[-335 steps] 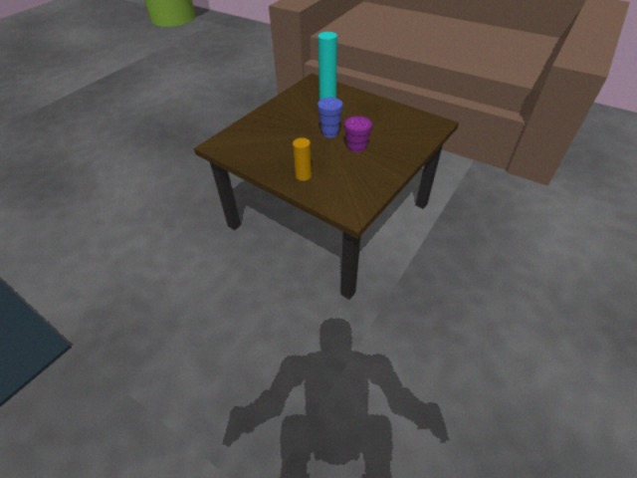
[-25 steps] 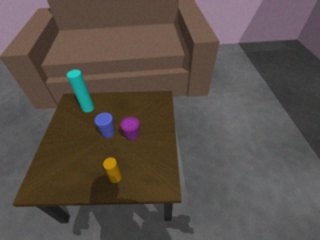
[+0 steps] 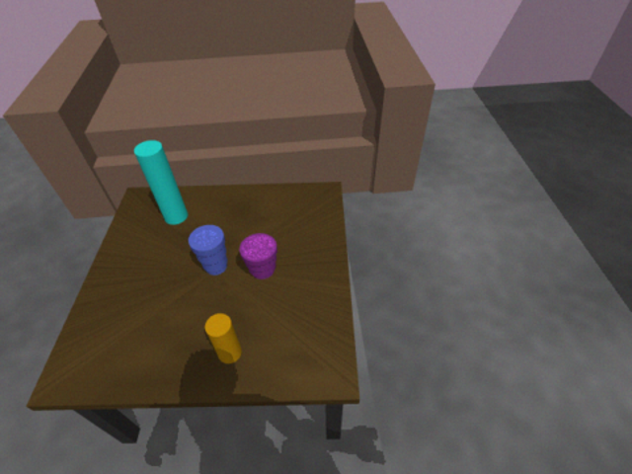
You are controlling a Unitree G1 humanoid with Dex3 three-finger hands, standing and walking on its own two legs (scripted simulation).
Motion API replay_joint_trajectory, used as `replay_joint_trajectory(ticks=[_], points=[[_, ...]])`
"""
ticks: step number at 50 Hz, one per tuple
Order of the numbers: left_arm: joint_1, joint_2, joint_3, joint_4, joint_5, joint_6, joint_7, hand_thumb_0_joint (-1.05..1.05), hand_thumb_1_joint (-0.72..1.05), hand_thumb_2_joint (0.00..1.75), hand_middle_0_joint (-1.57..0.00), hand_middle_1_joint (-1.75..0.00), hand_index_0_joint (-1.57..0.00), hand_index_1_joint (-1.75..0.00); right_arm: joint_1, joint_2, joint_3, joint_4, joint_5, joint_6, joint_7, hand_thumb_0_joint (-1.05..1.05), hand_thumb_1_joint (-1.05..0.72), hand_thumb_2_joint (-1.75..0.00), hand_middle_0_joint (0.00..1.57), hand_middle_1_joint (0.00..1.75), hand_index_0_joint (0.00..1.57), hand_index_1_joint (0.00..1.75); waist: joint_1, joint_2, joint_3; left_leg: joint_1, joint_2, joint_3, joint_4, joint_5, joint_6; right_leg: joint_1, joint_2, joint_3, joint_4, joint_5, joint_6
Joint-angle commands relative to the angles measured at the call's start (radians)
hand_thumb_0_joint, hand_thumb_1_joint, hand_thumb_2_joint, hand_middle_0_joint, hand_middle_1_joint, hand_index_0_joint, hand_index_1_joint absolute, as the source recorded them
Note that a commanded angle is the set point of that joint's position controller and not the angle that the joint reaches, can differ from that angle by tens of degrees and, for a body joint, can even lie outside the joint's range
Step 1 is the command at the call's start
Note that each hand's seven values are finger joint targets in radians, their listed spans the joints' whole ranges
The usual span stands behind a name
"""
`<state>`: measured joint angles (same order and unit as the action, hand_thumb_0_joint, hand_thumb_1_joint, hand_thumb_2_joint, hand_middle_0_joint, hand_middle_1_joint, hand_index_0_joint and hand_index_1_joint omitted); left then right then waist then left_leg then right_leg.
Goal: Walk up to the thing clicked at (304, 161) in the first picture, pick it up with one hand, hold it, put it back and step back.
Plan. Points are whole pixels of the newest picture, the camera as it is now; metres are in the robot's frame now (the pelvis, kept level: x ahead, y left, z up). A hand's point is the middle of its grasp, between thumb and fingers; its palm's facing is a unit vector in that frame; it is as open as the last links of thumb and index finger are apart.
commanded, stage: stand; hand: left
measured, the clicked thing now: (224, 339) +0.45 +0.23 -0.30
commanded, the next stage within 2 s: go down in 0.04 s
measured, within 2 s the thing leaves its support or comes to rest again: neither
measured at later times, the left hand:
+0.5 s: hand out of the picture +0.14 +0.26 -0.15, palm faces +0.04 -0.95 -0.32, open 13.4 cm
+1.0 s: hand out of the picture +0.16 +0.27 -0.14, palm faces +0.07 -0.95 -0.32, open 17.3 cm
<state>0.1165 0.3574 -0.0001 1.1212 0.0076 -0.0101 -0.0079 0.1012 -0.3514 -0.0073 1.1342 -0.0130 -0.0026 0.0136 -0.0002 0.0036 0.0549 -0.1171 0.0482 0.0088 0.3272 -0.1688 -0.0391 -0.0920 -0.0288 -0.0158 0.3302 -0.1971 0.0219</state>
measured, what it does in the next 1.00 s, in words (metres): stands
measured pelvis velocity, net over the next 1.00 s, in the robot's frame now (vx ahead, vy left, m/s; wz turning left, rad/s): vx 0.01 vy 0.02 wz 0.01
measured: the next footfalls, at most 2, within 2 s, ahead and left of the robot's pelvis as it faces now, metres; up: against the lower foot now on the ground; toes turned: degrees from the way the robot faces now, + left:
none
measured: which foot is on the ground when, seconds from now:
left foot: down 0.00-1.00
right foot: down 0.00-1.00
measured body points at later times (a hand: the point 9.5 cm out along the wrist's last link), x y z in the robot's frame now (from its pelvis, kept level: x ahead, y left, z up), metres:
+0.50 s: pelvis -0.01 +0.01 -0.02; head +0.03 +0.00 +0.43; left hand +0.14 +0.31 -0.12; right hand +0.15 -0.28 -0.12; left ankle +0.01 +0.14 -0.75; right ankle -0.01 -0.13 -0.75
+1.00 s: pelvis +0.01 +0.02 -0.04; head +0.04 +0.02 +0.41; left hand +0.15 +0.32 -0.12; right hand +0.17 -0.26 -0.11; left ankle +0.01 +0.14 -0.75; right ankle -0.01 -0.13 -0.75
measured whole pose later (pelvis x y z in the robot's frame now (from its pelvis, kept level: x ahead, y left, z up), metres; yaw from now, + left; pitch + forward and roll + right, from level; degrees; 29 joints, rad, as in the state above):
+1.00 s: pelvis +0.01 +0.02 -0.04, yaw +1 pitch +8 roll -1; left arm 0.22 0.33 0.15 0.43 0.01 0.37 -0.07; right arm 0.24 -0.25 -0.13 0.57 0.02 -0.11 -0.04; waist -0.01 0.02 -0.08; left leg -0.54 0.03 -0.01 0.77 -0.38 -0.02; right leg -0.49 -0.05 -0.02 0.74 -0.40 0.04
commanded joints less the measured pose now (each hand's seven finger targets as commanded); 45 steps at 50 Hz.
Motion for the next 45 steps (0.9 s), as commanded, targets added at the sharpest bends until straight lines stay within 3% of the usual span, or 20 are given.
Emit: replay_joint_trajectory(ticks=[1, 7, 8, 9, 10, 11, 12, 14, 16, 19, 21, 23, 25, 28, 29, 31, 35, 43, 44, 45], points=[[-0.041, 0.219, 0.043, -0.062, 0.002, -0.020, 0.016, 0.00, 0.90, 0.90, -0.20, -0.30, -0.20, -0.30, -0.040, -0.213, -0.037, -0.064, 0.002, -0.019, -0.017, 0.00, -0.90, -0.90, 0.20, 0.30, 0.20, 0.30, -0.002, -0.012, -0.067, 0.033, 0.089, -0.067, -0.041, 0.137, 0.045, -0.026, -0.104, 0.073, -0.058, 0.137, -0.034], [-0.038, 0.217, 0.042, -0.063, 0.002, -0.020, 0.015, 0.00, 0.82, 0.82, -0.16, -0.25, -0.19, -0.22, -0.034, -0.211, -0.037, -0.063, 0.003, -0.018, -0.014, 0.00, -0.82, -0.82, 0.12, 0.22, 0.12, 0.22, -0.003, -0.001, -0.065, 0.022, 0.088, -0.068, -0.044, 0.103, 0.046, -0.023, -0.106, 0.077, -0.065, 0.105, -0.038], [-0.388, -0.005, 0.000, -0.414, -0.075, -0.097, 0.019, 0.00, 0.74, 0.74, -0.08, -0.17, -0.11, -0.14, -0.385, -0.015, 0.000, -0.414, 0.104, -0.137, -0.032, 0.00, -0.74, -0.74, 0.04, 0.14, 0.05, 0.14, -0.037, 0.052, -0.079, -0.109, -0.059, 0.050, 0.058, 0.011, 0.037, -0.162, 0.009, -0.009, 0.021, 0.036, -0.023], [-0.401, 0.121, 0.046, -0.468, -0.071, -0.095, 0.038, 0.00, 0.66, 0.66, -0.02, -0.09, -0.03, -0.06, -0.336, -0.094, -0.019, -0.461, 0.094, -0.163, -0.044, 0.00, -0.66, -0.66, 0.04, 0.06, 0.05, 0.06, -0.027, 0.033, -0.089, -0.082, -0.053, 0.048, 0.052, -0.033, 0.035, -0.128, 0.005, -0.007, 0.006, -0.010, -0.020], [-0.265, 0.164, 0.041, -0.357, -0.069, -0.060, 0.049, 0.00, 0.58, 0.58, -0.01, -0.01, 0.00, -0.02, -0.227, -0.169, -0.055, -0.354, 0.099, -0.152, -0.060, 0.00, -0.58, -0.58, 0.04, 0.05, 0.05, 0.05, -0.021, 0.046, -0.069, -0.102, -0.048, 0.049, 0.053, -0.060, 0.029, -0.147, 0.013, -0.010, 0.019, -0.036, -0.025], [-0.141, 0.244, 0.108, -0.192, -0.055, -0.009, 0.055, 0.00, 0.50, 0.50, -0.02, -0.01, 0.00, -0.03, -0.150, -0.216, -0.104, -0.240, 0.096, -0.126, -0.074, 0.00, -0.50, -0.50, 0.04, 0.05, 0.05, 0.05, -0.016, 0.021, -0.053, -0.156, -0.048, 0.043, 0.091, -0.044, 0.028, -0.184, 0.022, -0.020, 0.049, -0.030, -0.027], [-0.158, 0.256, 0.128, -0.185, -0.041, 0.017, 0.052, 0.00, 0.42, 0.42, -0.03, -0.02, -0.01, -0.04, -0.171, -0.221, -0.129, -0.270, 0.093, -0.126, -0.077, 0.00, -0.42, -0.42, 0.04, 0.05, 0.05, 0.05, -0.005, -0.025, -0.099, -0.179, -0.044, 0.035, 0.133, -0.009, 0.034, -0.189, 0.025, -0.019, 0.087, 0.012, -0.026], [-0.217, 0.203, 0.127, -0.249, -0.019, 0.027, 0.047, 0.00, 0.31, 0.26, -0.04, 0.00, -0.02, -0.02, -0.187, -0.146, -0.120, -0.324, 0.072, -0.144, -0.071, 0.00, -0.26, -0.26, 0.05, 0.05, 0.05, 0.05, 0.002, -0.004, -0.281, -0.162, -0.045, 0.028, 0.181, 0.053, 0.037, -0.150, 0.025, -0.015, 0.156, 0.091, -0.024], [-0.010, 0.215, 0.185, -0.221, 0.008, 0.088, 0.026, 0.00, 0.22, 0.22, -0.05, -0.01, -0.03, -0.03, 0.101, -0.169, -0.193, -0.302, 0.049, -0.122, -0.059, 0.00, -0.10, -0.21, 0.05, 0.05, 0.05, 0.05, -0.012, 0.020, -0.288, -0.166, -0.053, 0.030, 0.199, 0.100, 0.037, -0.178, 0.036, -0.025, 0.180, 0.129, -0.030], [-0.057, 0.222, 0.180, -0.378, 0.017, 0.169, 0.001, 0.00, 0.04, 0.15, -0.05, -0.01, -0.05, -0.02, 0.026, -0.169, -0.197, -0.451, 0.057, -0.114, -0.050, 0.00, 0.09, -0.16, 0.05, 0.05, 0.05, 0.05, -0.012, -0.004, -0.336, -0.124, -0.069, 0.033, 0.178, 0.163, 0.042, -0.149, 0.030, -0.023, 0.153, 0.192, -0.018], [0.008, 0.160, 0.154, -0.371, 0.013, 0.232, -0.029, 0.00, -0.05, 0.12, -0.06, -0.01, -0.05, -0.02, 0.076, -0.098, -0.158, -0.421, 0.062, -0.085, -0.031, 0.00, 0.19, -0.13, 0.05, 0.05, 0.05, 0.05, -0.008, 0.015, -0.252, -0.170, -0.069, 0.038, 0.178, 0.127, 0.040, -0.207, 0.034, -0.030, 0.155, 0.140, -0.024], [-0.174, 0.172, 0.149, -0.485, 0.017, 0.246, -0.035, 0.00, -0.19, 0.10, -0.07, -0.03, -0.06, -0.04, -0.055, -0.087, -0.138, -0.514, 0.061, -0.097, -0.027, 0.00, 0.26, -0.11, 0.05, 0.05, 0.05, 0.05, -0.009, -0.014, -0.217, -0.233, -0.063, 0.031, 0.200, 0.037, 0.044, -0.272, 0.030, -0.031, 0.168, 0.051, -0.024], [-0.104, 0.173, 0.166, -0.460, 0.021, 0.256, -0.035, 0.00, -0.31, 0.09, -0.07, -0.03, -0.06, -0.05, -0.011, -0.118, -0.180, -0.489, 0.051, -0.103, -0.032, 0.00, 0.33, -0.09, 0.05, 0.05, 0.05, 0.05, -0.013, -0.025, -0.199, -0.257, -0.062, 0.034, 0.214, -0.044, 0.049, -0.286, 0.028, -0.027, 0.177, -0.029, -0.022], [-0.116, 0.196, 0.192, -0.609, 0.023, 0.249, -0.034, 0.00, -0.42, 0.07, -0.07, -0.04, -0.06, -0.05, -0.008, -0.105, -0.171, -0.565, 0.046, -0.116, -0.037, 0.00, 0.39, -0.08, 0.05, 0.05, 0.05, 0.05, -0.003, 0.017, -0.251, -0.247, -0.058, 0.026, 0.226, -0.017, 0.044, -0.279, 0.026, -0.022, 0.200, -0.009, -0.023], [-0.087, 0.194, 0.194, -0.590, 0.025, 0.252, -0.033, 0.00, -0.48, 0.06, -0.07, -0.04, -0.06, -0.05, -0.032, -0.160, -0.203, -0.606, 0.041, -0.126, -0.046, 0.00, 0.41, -0.07, 0.05, 0.05, 0.05, 0.05, -0.017, 0.004, -0.264, -0.248, -0.054, 0.022, 0.233, -0.022, 0.046, -0.279, 0.026, -0.021, 0.208, -0.011, -0.022], [-0.097, 0.184, 0.197, -0.654, 0.028, 0.249, -0.030, 0.00, -0.50, 0.05, -0.08, -0.03, -0.06, -0.05, 0.011, -0.069, -0.154, -0.563, 0.039, -0.135, -0.049, 0.00, 0.45, -0.06, 0.05, 0.05, 0.05, 0.05, -0.003, 0.036, -0.285, -0.244, -0.056, 0.021, 0.257, 0.000, 0.045, -0.280, 0.022, -0.018, 0.231, 0.010, -0.021], [-0.017, 0.183, 0.215, -0.697, 0.023, 0.271, -0.019, 0.00, -0.56, 0.04, -0.08, -0.03, -0.07, -0.05, -0.002, -0.123, -0.197, -0.636, 0.030, -0.152, -0.071, 0.00, 0.47, -0.06, 0.05, 0.05, 0.05, 0.05, -0.007, 0.028, -0.315, -0.244, -0.047, 0.010, 0.279, 0.040, 0.040, -0.280, 0.026, -0.029, 0.264, 0.041, -0.021], [0.027, 0.168, 0.209, -0.811, 0.013, 0.328, -0.037, 0.00, -0.54, 0.03, -0.08, -0.03, -0.07, -0.04, 0.145, -0.024, -0.150, -0.584, 0.038, -0.142, -0.071, 0.00, 0.52, -0.04, 0.05, 0.05, 0.05, 0.05, -0.005, 0.070, -0.251, -0.284, -0.047, 0.007, 0.318, 0.065, 0.030, -0.351, 0.028, -0.040, 0.308, 0.057, -0.022], [0.062, 0.175, 0.225, -0.782, 0.016, 0.343, -0.040, 0.00, -0.56, 0.03, -0.08, -0.04, -0.07, -0.05, 0.086, -0.107, -0.201, -0.717, 0.036, -0.154, -0.075, 0.00, 0.52, -0.04, 0.05, 0.05, 0.05, 0.05, -0.025, 0.029, -0.289, -0.277, -0.039, 0.001, 0.322, 0.086, 0.030, -0.332, 0.031, -0.045, 0.319, 0.072, -0.021], [0.062, 0.176, 0.227, -0.806, 0.015, 0.351, -0.041, 0.00, -0.55, 0.03, -0.08, -0.04, -0.07, -0.05, 0.095, -0.097, -0.203, -0.709, 0.038, -0.153, -0.075, 0.00, 0.52, -0.04, 0.05, 0.05, 0.05, 0.05, -0.017, 0.026, -0.300, -0.275, -0.037, -0.004, 0.323, 0.091, 0.027, -0.331, 0.033, -0.046, 0.322, 0.075, -0.020]])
